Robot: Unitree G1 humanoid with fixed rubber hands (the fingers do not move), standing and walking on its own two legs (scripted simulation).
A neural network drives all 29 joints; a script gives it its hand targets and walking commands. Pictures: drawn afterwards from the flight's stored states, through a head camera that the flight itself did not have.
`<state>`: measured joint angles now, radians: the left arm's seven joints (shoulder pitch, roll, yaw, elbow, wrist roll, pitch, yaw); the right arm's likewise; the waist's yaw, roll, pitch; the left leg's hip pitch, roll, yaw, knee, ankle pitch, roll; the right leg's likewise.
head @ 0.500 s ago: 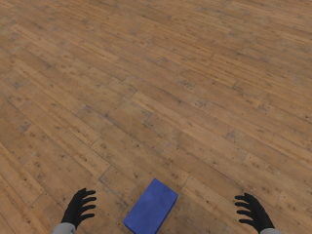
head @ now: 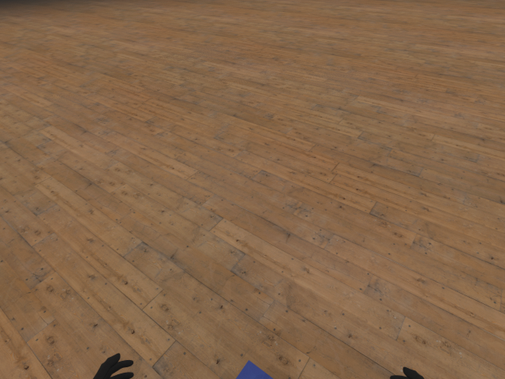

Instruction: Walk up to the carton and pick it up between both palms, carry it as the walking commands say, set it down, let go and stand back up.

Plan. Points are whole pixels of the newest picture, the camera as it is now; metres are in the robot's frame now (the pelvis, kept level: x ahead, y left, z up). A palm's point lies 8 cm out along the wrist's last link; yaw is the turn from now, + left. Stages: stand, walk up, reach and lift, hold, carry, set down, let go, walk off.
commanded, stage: stand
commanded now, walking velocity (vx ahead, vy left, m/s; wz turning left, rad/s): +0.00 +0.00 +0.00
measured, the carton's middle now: out of the picture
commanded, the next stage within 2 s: none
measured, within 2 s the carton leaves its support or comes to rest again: neither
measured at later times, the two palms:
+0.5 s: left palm out of the picture +0.10 +0.26 -0.08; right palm out of the picture +0.07 -0.26 -0.10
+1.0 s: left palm out of the picture +0.06 +0.27 -0.09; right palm out of the picture +0.04 -0.26 -0.12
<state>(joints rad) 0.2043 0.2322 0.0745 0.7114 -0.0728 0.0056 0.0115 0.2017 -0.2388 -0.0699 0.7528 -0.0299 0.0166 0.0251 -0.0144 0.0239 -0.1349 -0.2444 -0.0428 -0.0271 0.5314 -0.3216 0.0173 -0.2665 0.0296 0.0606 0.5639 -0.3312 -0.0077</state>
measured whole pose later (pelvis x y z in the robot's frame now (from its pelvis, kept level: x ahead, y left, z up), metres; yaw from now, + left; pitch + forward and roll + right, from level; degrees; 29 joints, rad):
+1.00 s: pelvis -0.06 +0.00 +0.00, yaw +0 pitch -2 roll +1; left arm 0.20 0.25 0.07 0.92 -0.07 -0.03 0.01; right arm 0.21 -0.24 -0.07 0.96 -0.03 -0.02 0.02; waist -0.01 0.02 -0.14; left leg -0.24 -0.04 -0.03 0.53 -0.25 0.02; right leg -0.27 0.03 0.06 0.56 -0.26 -0.01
